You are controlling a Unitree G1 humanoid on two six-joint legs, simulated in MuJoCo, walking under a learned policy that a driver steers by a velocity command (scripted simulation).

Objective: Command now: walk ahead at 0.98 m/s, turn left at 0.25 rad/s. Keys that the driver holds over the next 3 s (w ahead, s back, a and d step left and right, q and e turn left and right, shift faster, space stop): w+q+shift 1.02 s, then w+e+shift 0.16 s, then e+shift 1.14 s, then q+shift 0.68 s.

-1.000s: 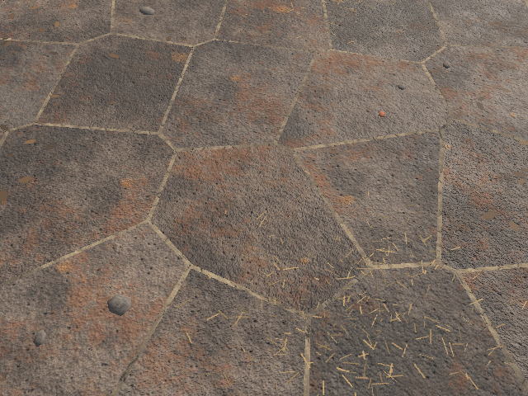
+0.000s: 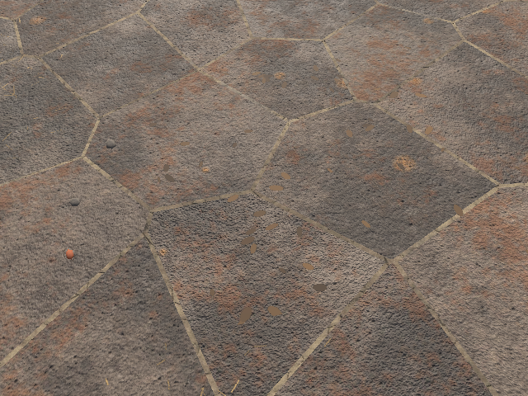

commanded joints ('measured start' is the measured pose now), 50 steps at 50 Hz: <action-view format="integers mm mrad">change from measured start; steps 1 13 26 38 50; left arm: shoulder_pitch -40 300 26 -34 -288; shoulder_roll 13 284 142 189 89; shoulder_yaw -13 80 61 16 17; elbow -125 -123 -10 -205 -289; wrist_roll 15 13 9 -46 -4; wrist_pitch -37 -24 -20 -88 -28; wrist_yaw -1 35 26 14 11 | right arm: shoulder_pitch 12 162 -231 115 20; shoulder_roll -20 77 3 -206 -133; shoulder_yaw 13 59 50 -41 -19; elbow -53 -128 -264 -211 -142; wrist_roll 13 44 19 2 47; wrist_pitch -13 7 82 45 44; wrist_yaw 3 -22 30 22 -38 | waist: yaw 70 221 57 -38 -24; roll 32 -283 25 26 81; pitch -19 -361 103 -189 34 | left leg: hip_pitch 168 -456 -496 595 -153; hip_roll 246 38 275 367 94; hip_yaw -496 -159 35 -792 -333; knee -271 728 570 -224 -178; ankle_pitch -147 -363 232 -442 -117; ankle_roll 238 -10 -8 336 164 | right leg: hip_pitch -245 924 288 -471 100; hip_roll -92 -419 -237 -25 -2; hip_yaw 48 550 -217 58 -26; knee -171 -876 -1174 213 -727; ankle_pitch -5 -172 363 -24 525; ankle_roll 26 -78 16 60 189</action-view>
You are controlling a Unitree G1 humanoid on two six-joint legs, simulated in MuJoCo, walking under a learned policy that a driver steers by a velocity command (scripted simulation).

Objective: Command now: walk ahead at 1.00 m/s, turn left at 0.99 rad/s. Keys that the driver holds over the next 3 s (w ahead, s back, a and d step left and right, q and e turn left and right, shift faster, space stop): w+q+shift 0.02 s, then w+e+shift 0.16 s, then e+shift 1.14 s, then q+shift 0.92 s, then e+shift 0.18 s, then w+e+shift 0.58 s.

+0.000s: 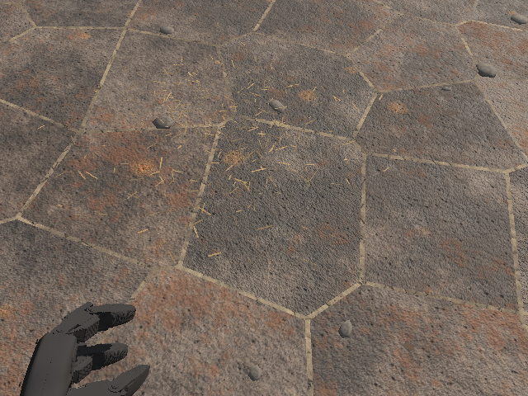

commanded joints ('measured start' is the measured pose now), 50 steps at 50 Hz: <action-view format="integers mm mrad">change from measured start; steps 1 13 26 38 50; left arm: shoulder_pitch -93 336 351 285 300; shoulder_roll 92 115 44 93 359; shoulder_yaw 40 62 69 72 148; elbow -90 79 55 -9 -84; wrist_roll -36 -4 -36 -31 12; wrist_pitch -15 12 116 182 175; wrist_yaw -5 -36 40 20 4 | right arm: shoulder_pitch -64 -306 -240 -409 -392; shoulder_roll -171 -105 -190 -153 -156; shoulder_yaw -54 7 -31 -44 -54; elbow -60 -140 -141 -85 -94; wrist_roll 18 -57 -75 -59 -73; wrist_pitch -17 -81 -36 24 42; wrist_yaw -15 13 -16 -31 2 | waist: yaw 21 108 26 115 166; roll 119 9 129 126 -258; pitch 19 -34 -272 -152 -204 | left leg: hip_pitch -312 -618 238 -87 -672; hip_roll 147 184 372 453 168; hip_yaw -216 74 -104 133 216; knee -138 770 1 -176 711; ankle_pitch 25 -49 759 475 -330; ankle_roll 92 -75 -38 130 -215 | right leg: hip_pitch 365 659 242 126 722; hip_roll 89 -88 181 -43 -293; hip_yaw -65 356 129 -133 411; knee -153 -397 210 363 -313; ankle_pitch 102 144 -409 -344 241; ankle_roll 17 -314 -55 32 -422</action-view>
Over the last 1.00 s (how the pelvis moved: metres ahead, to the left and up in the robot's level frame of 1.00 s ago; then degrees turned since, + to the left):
0.76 0.21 0.00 52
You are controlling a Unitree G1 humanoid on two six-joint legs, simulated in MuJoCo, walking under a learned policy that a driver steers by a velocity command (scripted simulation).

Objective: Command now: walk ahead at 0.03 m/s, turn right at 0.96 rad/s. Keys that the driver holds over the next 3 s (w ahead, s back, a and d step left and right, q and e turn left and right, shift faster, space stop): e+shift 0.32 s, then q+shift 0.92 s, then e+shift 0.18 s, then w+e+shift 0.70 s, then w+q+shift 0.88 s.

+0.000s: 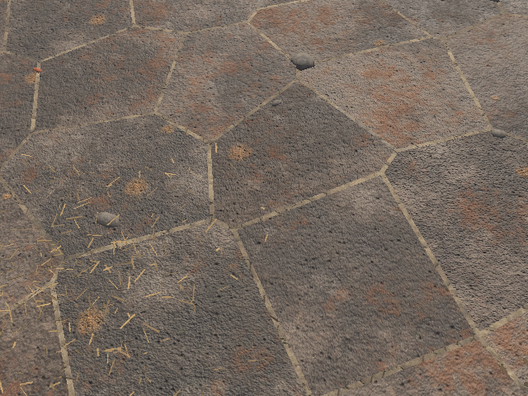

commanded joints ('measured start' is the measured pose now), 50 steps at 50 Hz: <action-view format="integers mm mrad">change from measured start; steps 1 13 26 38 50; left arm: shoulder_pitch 125 -6 -7 18 -5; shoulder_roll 253 186 57 169 138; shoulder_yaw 75 56 8 57 47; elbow -66 -96 -27 58 60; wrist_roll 36 -5 40 55 18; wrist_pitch -56 -31 -59 -89 -66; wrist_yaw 3 47 38 27 43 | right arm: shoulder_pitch -113 -67 -76 46 -22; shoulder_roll -99 -58 -98 -63 -45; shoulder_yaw -19 -4 12 -25 -3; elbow -130 -82 -96 -177 -246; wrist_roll -7 8 20 48 32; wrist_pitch -12 -19 -11 38 55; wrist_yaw -13 -8 0 -34 29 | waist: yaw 93 25 46 0 75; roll -182 -172 132 -278 -144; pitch -220 -205 -81 -157 -96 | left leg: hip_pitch -410 -153 121 -254 -263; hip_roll -100 -202 28 -253 -39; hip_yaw -235 -317 -614 -379 -151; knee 446 -10 -435 17 140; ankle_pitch -153 126 324 -138 99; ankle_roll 0 -15 229 49 -43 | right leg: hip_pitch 382 186 -16 392 385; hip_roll -290 -97 58 -308 -256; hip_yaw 505 510 156 467 14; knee -286 -227 165 -340 -280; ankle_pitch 484 284 -173 451 614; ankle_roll -293 -168 145 -171 -173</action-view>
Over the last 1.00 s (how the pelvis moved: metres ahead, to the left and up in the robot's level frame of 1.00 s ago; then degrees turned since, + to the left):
0.47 -0.09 -0.01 -35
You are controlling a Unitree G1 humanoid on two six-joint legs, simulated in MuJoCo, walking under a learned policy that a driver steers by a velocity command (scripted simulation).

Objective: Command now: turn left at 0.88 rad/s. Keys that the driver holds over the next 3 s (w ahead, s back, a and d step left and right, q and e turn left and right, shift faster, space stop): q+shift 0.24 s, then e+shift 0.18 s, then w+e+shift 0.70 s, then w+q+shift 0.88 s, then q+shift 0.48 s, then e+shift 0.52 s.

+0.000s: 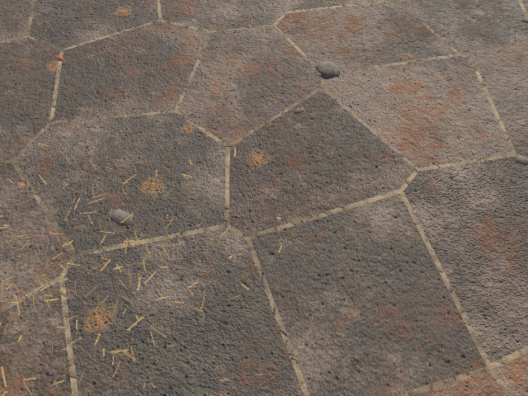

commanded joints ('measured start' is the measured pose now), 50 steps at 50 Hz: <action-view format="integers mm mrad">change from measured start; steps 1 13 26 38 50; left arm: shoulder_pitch -4 -57 -39 45 265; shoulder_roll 220 184 165 100 170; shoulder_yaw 66 50 11 -13 4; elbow -51 -64 -47 -71 -60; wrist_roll -12 0 -60 -65 -35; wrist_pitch -7 -37 -26 -38 -91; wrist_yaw -11 -10 -37 -77 -40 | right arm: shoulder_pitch -90 -65 43 0 -174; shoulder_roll -54 -152 -160 -154 -85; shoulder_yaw -1 -29 -5 -31 24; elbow -131 -139 12 42 -70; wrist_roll -3 -2 -26 -14 -42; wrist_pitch -15 -49 -102 -138 -216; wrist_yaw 17 -34 -30 -2 14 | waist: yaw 41 3 -94 -19 14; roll -166 51 119 36 -50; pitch -90 -156 4 -18 33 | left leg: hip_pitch -16 451 485 491 -241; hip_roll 8 159 283 241 -15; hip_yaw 61 -348 -388 57 -64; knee -118 -625 -830 -785 5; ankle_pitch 10 429 -401 -134 205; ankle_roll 22 357 347 244 81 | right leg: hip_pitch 116 -530 -562 -404 11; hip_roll -276 -37 -84 -112 -134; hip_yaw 85 199 157 5 514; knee -47 738 437 350 -234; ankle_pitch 636 -116 -76 -11 9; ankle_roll -181 74 9 -52 -277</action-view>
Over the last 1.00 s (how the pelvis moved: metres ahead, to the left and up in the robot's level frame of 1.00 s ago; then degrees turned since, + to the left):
0.04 0.01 0.01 2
